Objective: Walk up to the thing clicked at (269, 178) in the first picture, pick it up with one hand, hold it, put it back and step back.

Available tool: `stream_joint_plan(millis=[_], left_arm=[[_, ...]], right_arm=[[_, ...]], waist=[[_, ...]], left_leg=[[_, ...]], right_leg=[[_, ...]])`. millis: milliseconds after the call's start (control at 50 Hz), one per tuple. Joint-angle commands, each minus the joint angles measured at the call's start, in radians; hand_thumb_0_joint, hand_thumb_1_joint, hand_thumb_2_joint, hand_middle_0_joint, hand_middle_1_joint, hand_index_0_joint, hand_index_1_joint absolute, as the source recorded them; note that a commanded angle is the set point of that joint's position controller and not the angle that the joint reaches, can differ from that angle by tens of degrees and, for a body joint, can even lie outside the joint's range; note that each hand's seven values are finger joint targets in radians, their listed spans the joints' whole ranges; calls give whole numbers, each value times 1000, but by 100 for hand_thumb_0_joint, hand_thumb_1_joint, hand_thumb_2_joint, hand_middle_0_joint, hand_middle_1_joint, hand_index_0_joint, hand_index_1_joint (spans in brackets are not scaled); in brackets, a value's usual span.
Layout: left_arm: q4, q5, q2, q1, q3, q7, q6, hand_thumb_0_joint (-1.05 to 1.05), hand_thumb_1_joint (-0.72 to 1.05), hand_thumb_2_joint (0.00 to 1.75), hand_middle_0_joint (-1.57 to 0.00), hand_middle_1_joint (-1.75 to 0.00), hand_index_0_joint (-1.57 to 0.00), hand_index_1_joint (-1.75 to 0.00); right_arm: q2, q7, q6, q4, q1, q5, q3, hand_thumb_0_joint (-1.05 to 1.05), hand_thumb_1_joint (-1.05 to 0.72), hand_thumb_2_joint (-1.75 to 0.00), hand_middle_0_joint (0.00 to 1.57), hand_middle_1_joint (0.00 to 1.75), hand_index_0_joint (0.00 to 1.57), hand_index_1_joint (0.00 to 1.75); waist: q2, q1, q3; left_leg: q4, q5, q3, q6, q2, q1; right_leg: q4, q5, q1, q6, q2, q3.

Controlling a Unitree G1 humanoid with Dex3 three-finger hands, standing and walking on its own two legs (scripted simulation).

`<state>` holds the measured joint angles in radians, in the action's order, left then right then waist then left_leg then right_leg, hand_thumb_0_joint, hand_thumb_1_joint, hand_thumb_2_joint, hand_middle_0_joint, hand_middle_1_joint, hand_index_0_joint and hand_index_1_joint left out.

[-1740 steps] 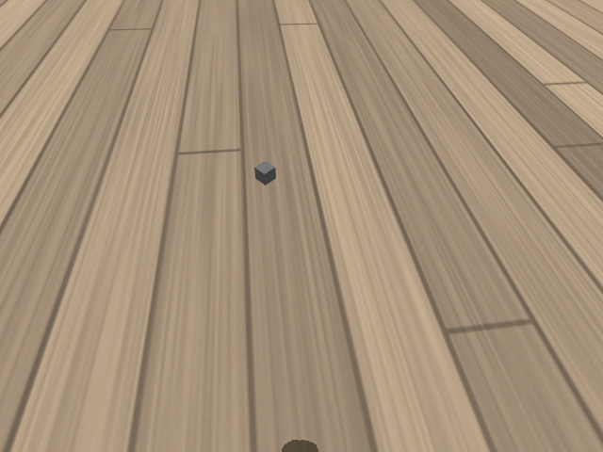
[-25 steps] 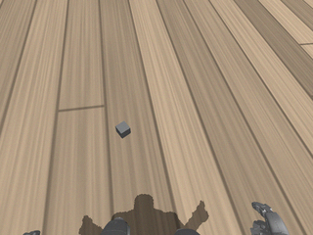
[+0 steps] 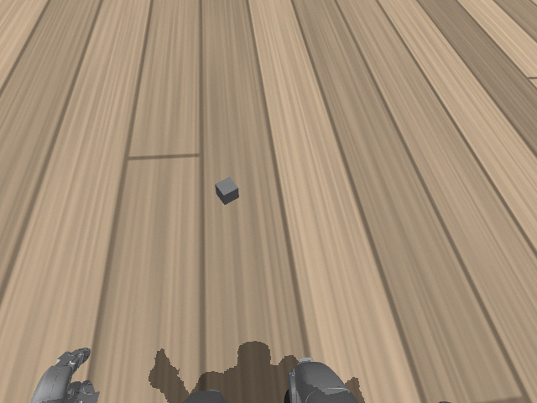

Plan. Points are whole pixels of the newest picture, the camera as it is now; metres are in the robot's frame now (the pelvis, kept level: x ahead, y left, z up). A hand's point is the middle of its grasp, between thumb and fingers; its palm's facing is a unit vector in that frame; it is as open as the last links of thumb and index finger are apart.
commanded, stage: step back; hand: left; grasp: from above
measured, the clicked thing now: (227, 190) +0.97 +0.14 -0.72
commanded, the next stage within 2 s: stand in 1.42 s
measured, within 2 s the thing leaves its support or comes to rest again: neither
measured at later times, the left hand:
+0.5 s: hand out of the picture -0.11 +0.25 -0.12, palm faces -0.01 -0.88 -0.47, open 7.4 cm
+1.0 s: hand out of the picture -0.12 +0.22 -0.13, palm faces +0.02 -0.91 -0.41, open 7.4 cm
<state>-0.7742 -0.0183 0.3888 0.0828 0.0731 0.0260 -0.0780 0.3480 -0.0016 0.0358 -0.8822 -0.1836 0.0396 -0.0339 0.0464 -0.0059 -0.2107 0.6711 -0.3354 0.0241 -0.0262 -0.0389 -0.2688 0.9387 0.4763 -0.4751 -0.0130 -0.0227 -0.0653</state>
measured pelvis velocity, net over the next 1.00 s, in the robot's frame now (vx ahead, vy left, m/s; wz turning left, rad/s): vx -0.17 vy -0.06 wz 0.01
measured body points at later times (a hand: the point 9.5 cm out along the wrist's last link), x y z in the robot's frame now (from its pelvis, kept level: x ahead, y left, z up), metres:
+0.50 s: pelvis -0.17 -0.03 +0.01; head -0.15 -0.07 +0.46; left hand -0.11 +0.29 -0.08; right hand -0.10 -0.35 -0.13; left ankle -0.18 +0.13 -0.66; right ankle -0.16 -0.15 -0.72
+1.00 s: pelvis -0.17 -0.06 +0.00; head -0.17 -0.07 +0.45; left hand -0.12 +0.26 -0.11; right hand -0.12 -0.38 -0.13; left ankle -0.20 +0.10 -0.70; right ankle -0.13 -0.15 -0.72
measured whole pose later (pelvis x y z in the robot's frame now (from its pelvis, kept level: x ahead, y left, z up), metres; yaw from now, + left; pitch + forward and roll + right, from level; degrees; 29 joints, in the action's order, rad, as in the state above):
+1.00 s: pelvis -0.17 -0.06 +0.00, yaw +1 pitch -4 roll +0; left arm -0.97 -0.04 0.36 0.24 0.08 -0.02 0.04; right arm 0.41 -0.01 0.02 -0.96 -0.26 0.04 -0.07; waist -0.05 0.00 -0.07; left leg 0.84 -0.50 0.09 -0.02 0.02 -0.27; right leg 0.64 0.28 -0.30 -0.04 -0.02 0.06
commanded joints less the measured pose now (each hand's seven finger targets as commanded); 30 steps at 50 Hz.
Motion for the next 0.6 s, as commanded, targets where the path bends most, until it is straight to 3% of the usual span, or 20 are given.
stream_joint_plan(millis=[0,20,120,160,200,220,240,260,280,300,320,340,360,380,420,480,520,540,560,580], left_arm=[[36,14,197,68,63,1,19,0,90,90,-20,-30,-20,-30],[25,14,199,97,65,-2,22,0,90,90,-20,-30,-20,-30],[25,2,161,86,40,-2,50,0,90,90,-20,-30,-20,-30],[6,4,162,111,39,1,62,0,90,90,-20,-30,-20,-30],[-43,0,159,190,39,1,74,0,90,90,-20,-30,-20,-30],[-73,-6,172,216,41,1,80,0,90,90,-20,-30,-20,-30],[-88,-19,215,222,55,1,83,0,90,90,-20,-30,-20,-30],[-79,-32,298,232,79,0,85,0,90,90,-20,-30,-20,-30],[-41,-34,399,149,102,0,79,0,90,90,-20,-30,-20,-30],[-10,-25,404,66,100,6,82,0,90,90,-20,-30,-20,-30],[-3,-28,353,16,87,7,87,0,90,90,-20,-30,-20,-30],[6,-29,295,-41,69,7,91,0,90,90,-20,-30,-20,-30],[-9,-25,247,-46,63,9,94,0,90,90,-20,-30,-20,-30],[-28,-23,237,2,67,9,97,0,90,90,-20,-30,-20,-30],[-38,-33,250,103,72,1,109,0,90,90,-20,-30,-20,-30],[-56,-41,257,132,83,-7,108,0,90,90,-20,-30,-20,-30],[-53,-37,292,105,88,-15,102,0,90,90,-20,-30,-20,-30],[-49,-35,297,85,85,-18,96,0,90,90,-20,-30,-20,-30],[-54,-31,291,80,76,-21,88,0,90,90,-20,-30,-20,-30],[-58,-32,243,100,58,-21,83,0,90,90,-20,-30,-20,-30]], right_arm=[[281,32,-32,123,135,14,-73,0,-90,-90,20,30,20,30],[264,32,-32,125,125,7,-68,0,-90,-90,20,30,20,30],[255,22,-11,114,38,-2,-74,0,-90,-90,20,30,20,30],[267,16,2,117,32,-3,-76,0,-90,-90,20,30,20,30],[292,12,15,117,61,-13,-80,0,-90,-90,20,30,20,30],[300,10,24,120,80,-19,-82,0,-90,-90,20,30,20,30],[260,9,25,126,89,-23,-70,0,-90,-90,20,30,20,30],[197,10,20,149,90,-26,-52,0,-90,-90,20,30,20,30],[215,26,24,160,139,-22,-65,0,-90,-90,20,30,20,30],[263,32,28,143,134,-22,-91,0,-90,-90,20,30,20,30],[283,21,29,118,106,-25,-91,0,-90,-90,20,30,20,30],[277,16,26,88,76,-28,-87,0,-90,-90,20,30,20,30],[246,14,19,60,29,-32,-76,0,-90,-90,20,30,20,30],[222,16,10,59,19,-26,-67,0,-90,-90,20,30,20,30],[233,12,-3,69,44,-20,-65,0,-90,-90,20,30,20,30],[226,-1,-23,56,58,-7,-64,0,-90,-90,20,30,20,30],[235,-10,-35,44,44,-1,-71,0,-90,-90,20,30,20,30],[235,-13,-42,22,12,-3,-74,0,-90,-90,20,30,20,30],[227,-14,-49,-14,-50,-7,-80,0,-90,-90,20,30,20,30],[231,-11,-55,-42,-96,0,-91,0,-90,-90,20,30,20,30]], waist=[[-153,53,202],[-154,59,196],[-244,-7,235],[-279,-14,284],[-280,15,363],[-248,31,379],[-173,33,345],[93,40,292],[182,86,223],[193,65,130],[122,27,111],[26,-10,114],[21,-32,130],[53,-15,156],[78,50,184],[157,91,186],[207,73,167],[203,51,160],[162,25,178],[67,1,194]], left_leg=[[-293,437,228,-206,288,-74],[-271,446,190,-181,264,-54],[-190,542,170,-219,263,192],[-161,529,162,-203,261,230],[-100,467,155,-168,256,224],[-69,392,121,-135,223,151],[-13,227,111,-87,175,-25],[130,-82,64,-20,35,-280],[328,-260,126,32,-29,-254],[462,-246,184,42,23,-181],[504,-183,214,33,17,-142],[539,-119,204,34,-44,-181],[523,-69,168,40,-69,-220],[494,-57,150,44,-67,-235],[392,-73,112,58,-34,-258],[149,-156,62,67,10,-285],[-19,-239,25,50,51,-164],[-143,-228,12,29,52,-47],[-265,-116,-40,14,14,80],[-350,-45,-11,3,5,190]], right_leg=[[382,45,51,-7,-76,-128],[376,26,30,1,-84,-106],[-22,76,32,51,-19,-7],[-217,43,87,45,3,36],[-489,-116,218,22,3,67],[-589,-221,309,6,-10,98],[-557,-238,381,-19,42,-30],[-586,-177,405,-70,220,-317],[-664,-93,126,-253,444,-503],[-722,-2,-83,-295,495,-573],[-697,-25,-92,-261,441,-457],[-609,-151,3,-209,323,-262],[-548,-265,101,-158,242,-136],[-532,-255,158,-127,197,-102],[-540,-86,265,-137,199,-149],[-597,230,393,-161,244,-217],[-615,265,299,-179,300,-247],[-600,212,219,-170,298,-215],[-553,176,179,-139,249,-137],[-426,121,131,-101,192,-71]])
